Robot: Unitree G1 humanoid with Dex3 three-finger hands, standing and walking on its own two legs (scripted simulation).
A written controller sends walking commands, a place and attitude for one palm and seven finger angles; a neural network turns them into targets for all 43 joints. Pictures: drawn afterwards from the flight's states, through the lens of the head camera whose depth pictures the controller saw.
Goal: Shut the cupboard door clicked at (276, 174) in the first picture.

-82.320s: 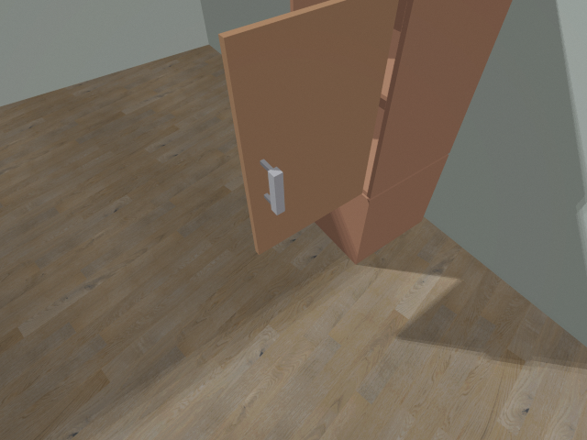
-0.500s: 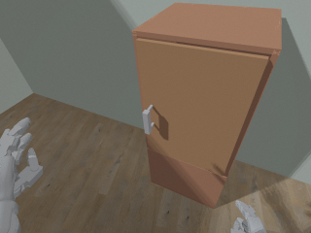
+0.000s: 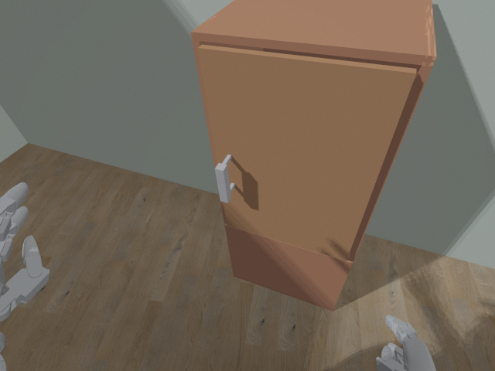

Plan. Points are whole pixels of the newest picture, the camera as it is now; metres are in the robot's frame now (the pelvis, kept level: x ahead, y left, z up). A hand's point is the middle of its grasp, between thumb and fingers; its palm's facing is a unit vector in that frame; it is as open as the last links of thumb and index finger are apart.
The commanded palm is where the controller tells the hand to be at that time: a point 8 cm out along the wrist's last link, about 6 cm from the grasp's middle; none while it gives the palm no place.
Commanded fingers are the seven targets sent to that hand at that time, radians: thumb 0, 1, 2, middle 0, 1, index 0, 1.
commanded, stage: step back with the hand held close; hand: left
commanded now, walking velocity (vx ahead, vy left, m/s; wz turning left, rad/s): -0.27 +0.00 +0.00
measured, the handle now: (226, 178) +0.60 +0.11 -0.08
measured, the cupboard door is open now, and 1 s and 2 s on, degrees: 0 0 0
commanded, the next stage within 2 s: stop stepping back and stand still in 1.28 s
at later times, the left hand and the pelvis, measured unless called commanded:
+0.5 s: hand out of the picture +0.12 +0.28 +0.16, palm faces +0.48 -0.75 -0.46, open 7.4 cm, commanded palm +0.06 +0.31 +0.18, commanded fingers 0.00 0.90 0.90 -0.20 -0.30 -0.20 -0.30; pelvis -0.07 +0.00 -0.02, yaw +1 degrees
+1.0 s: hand out of the picture +0.05 +0.26 +0.16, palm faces +0.45 -0.78 -0.44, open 7.4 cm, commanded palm -0.01 +0.31 +0.18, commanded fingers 0.00 0.90 0.90 -0.20 -0.30 -0.20 -0.30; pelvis -0.13 +0.00 -0.02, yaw +3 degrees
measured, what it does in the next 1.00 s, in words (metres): walks backwards: right foot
